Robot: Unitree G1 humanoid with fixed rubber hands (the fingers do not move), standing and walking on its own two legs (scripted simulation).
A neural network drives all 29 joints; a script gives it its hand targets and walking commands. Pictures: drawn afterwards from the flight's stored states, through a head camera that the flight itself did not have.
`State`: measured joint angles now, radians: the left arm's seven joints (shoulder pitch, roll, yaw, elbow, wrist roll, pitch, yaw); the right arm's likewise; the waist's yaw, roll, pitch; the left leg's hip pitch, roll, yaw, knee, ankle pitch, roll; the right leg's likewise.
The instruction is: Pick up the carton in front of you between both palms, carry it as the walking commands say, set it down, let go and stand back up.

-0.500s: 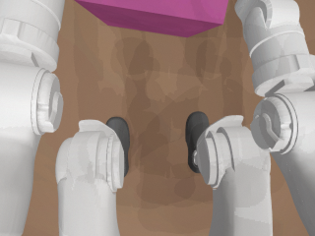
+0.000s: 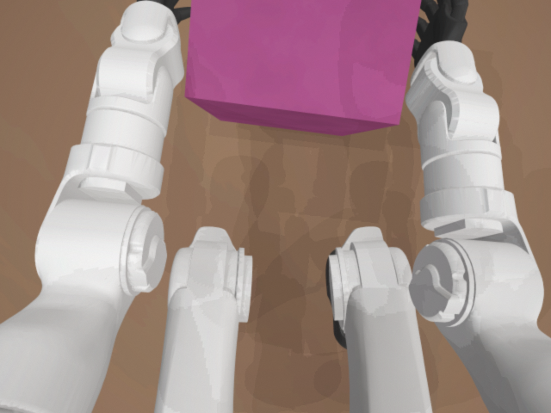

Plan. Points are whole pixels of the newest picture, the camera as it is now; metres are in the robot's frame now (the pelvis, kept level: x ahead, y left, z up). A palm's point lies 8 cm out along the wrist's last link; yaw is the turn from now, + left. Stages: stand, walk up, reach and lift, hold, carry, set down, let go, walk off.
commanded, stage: reach and lift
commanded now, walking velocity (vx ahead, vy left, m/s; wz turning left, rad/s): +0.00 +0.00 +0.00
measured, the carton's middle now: (295, 42) +0.56 +0.00 -0.18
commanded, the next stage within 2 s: none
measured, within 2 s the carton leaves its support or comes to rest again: neither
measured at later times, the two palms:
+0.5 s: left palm out of the picture +0.50 +0.15 +0.05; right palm out of the picture +0.49 -0.15 +0.06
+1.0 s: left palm out of the picture +0.45 +0.15 +0.22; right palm out of the picture +0.45 -0.15 +0.22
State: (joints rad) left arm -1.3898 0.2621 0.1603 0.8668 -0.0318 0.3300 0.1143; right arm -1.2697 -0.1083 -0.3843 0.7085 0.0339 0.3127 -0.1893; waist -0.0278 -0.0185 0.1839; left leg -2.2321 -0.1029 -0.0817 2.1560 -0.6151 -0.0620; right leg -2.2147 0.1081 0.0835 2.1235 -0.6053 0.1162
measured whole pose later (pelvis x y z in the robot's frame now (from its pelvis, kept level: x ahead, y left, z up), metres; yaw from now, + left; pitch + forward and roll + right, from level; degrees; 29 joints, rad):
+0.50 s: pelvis -0.01 -0.01 +0.11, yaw +1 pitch +44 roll -1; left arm -1.17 0.07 0.42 0.74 0.24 0.43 0.01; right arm -1.10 0.03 -0.55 0.61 -0.23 0.43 -0.07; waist -0.03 -0.01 -0.13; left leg -2.01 -0.11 -0.10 1.72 -0.47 -0.07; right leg -2.00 0.11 0.11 1.70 -0.47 0.09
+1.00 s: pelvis +0.04 -0.01 +0.25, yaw +2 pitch +32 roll +0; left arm -0.72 -0.07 0.40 0.66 0.23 0.36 0.03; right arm -0.69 0.11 -0.46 0.60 -0.22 0.36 -0.06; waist -0.01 0.00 -0.23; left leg -1.38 -0.09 -0.12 1.26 -0.45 -0.04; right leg -1.38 0.09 0.13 1.26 -0.44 0.06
